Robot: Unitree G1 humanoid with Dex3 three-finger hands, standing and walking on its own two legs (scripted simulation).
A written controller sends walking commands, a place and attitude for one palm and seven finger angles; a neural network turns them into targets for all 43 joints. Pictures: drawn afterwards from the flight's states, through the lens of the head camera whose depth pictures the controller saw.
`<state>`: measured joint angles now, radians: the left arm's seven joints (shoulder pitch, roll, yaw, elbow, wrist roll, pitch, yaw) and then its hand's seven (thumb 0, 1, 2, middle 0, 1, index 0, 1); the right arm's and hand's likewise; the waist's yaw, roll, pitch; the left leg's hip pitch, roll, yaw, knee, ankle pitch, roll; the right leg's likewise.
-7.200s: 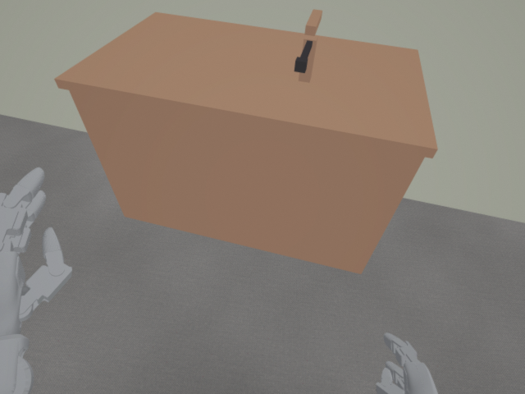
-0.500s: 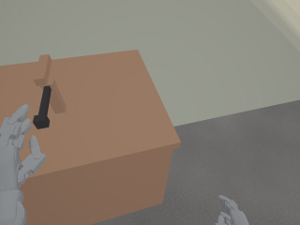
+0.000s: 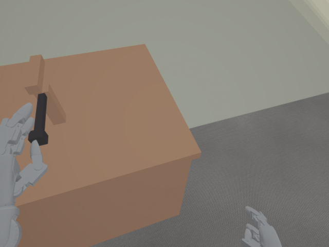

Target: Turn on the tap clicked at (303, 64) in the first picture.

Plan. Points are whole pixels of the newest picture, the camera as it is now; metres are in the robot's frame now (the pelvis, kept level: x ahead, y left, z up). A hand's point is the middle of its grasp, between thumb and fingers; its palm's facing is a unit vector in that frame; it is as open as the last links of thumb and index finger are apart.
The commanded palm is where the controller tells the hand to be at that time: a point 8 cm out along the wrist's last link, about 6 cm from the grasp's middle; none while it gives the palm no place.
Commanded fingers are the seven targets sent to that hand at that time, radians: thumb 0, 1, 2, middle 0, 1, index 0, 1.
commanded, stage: come to a stop and stand still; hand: left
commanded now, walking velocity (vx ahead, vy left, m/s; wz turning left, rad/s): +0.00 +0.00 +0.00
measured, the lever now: (38, 137) +0.31 +0.31 +0.11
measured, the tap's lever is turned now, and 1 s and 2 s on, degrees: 0 0 0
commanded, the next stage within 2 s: none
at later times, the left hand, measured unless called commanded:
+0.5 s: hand (33, 156) +0.24 +0.27 +0.15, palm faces +0.34 -0.86 -0.38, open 7.4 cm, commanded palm +0.17 +0.30 +0.17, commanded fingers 0.00 0.90 0.90 -0.20 -0.30 -0.20 -0.30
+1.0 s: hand (20, 199) +0.16 +0.25 +0.15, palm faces +0.42 -0.83 -0.36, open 7.5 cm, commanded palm +0.11 +0.27 +0.17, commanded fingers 0.00 0.90 0.90 -0.20 -0.30 -0.20 -0.30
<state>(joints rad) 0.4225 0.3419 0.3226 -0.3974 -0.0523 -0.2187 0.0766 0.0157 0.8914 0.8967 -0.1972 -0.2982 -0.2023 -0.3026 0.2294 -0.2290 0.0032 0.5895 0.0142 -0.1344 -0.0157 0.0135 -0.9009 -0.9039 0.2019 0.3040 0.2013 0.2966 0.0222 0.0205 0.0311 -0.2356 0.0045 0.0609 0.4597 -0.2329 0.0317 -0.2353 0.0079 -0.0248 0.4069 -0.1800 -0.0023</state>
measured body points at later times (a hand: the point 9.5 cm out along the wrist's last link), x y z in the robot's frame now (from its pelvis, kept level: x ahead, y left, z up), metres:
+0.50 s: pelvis +0.02 +0.02 +0.00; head +0.05 +0.06 +0.44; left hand +0.21 +0.31 +0.17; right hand +0.22 -0.18 -0.06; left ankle +0.01 +0.09 -0.74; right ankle +0.02 -0.12 -0.74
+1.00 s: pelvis -0.05 -0.01 +0.00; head -0.05 +0.01 +0.45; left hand +0.13 +0.30 +0.17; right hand +0.11 -0.24 -0.08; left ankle +0.01 +0.09 -0.74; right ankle +0.02 -0.12 -0.74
